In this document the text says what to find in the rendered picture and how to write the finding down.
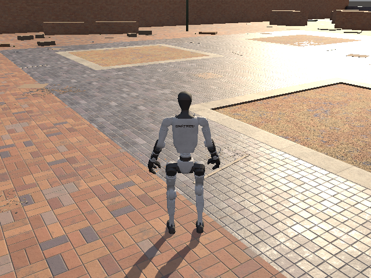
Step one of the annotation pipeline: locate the robot left forearm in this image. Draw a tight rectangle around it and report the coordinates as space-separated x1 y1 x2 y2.
150 139 162 162

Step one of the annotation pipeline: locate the left robot upper arm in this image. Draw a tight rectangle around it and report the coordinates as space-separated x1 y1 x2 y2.
156 116 173 148

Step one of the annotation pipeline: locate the left robot foot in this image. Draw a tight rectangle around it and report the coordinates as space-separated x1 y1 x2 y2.
167 220 176 234

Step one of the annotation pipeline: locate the robot head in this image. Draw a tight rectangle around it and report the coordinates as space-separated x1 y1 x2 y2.
175 91 195 119

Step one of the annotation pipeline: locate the right robot hand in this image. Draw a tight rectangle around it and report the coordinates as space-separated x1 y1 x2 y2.
208 158 220 170

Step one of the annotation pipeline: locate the robot right forearm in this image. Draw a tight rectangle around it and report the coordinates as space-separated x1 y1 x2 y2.
208 139 219 160

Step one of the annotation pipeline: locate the right robot upper arm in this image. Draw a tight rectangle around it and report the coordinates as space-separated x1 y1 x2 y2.
197 116 213 148

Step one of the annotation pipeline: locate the left robot hand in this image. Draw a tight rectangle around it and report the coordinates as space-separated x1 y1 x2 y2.
148 160 161 174

